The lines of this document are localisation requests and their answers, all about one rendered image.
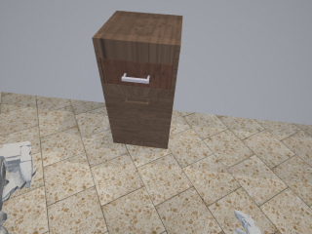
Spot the right robot hand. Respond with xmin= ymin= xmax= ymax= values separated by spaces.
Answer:
xmin=233 ymin=210 xmax=262 ymax=234

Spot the handle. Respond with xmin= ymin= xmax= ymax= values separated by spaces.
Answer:
xmin=121 ymin=73 xmax=150 ymax=84
xmin=124 ymin=100 xmax=149 ymax=107

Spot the left robot hand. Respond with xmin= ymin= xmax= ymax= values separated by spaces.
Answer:
xmin=0 ymin=141 xmax=36 ymax=212

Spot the drawer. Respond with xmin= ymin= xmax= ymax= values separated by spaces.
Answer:
xmin=100 ymin=58 xmax=174 ymax=90

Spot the cabinet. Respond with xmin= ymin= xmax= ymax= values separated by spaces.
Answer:
xmin=92 ymin=11 xmax=183 ymax=149

